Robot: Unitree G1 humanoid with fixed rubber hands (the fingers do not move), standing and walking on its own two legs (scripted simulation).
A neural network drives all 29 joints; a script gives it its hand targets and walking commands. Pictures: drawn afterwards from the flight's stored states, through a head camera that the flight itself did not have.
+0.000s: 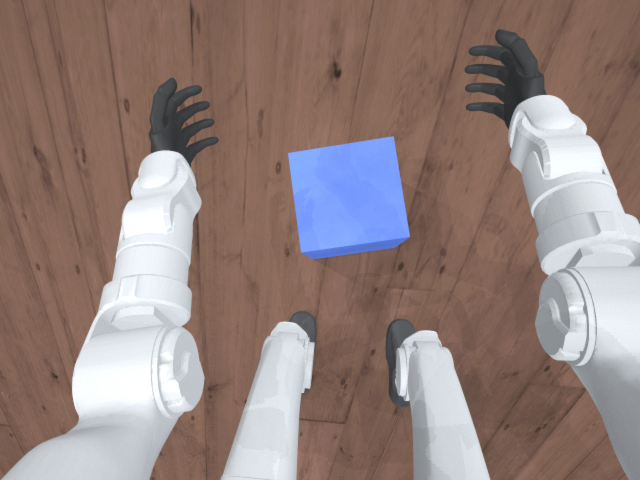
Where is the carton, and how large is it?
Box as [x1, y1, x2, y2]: [288, 136, 409, 258]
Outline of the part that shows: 393,136 288,153 301,252 312,258 318,258 389,248 396,246 409,236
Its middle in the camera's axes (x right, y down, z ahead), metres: +0.06 -0.08 +0.87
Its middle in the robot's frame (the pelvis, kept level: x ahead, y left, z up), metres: +0.50 +0.03 -0.52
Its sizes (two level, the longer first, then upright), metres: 0.210 0.200 0.250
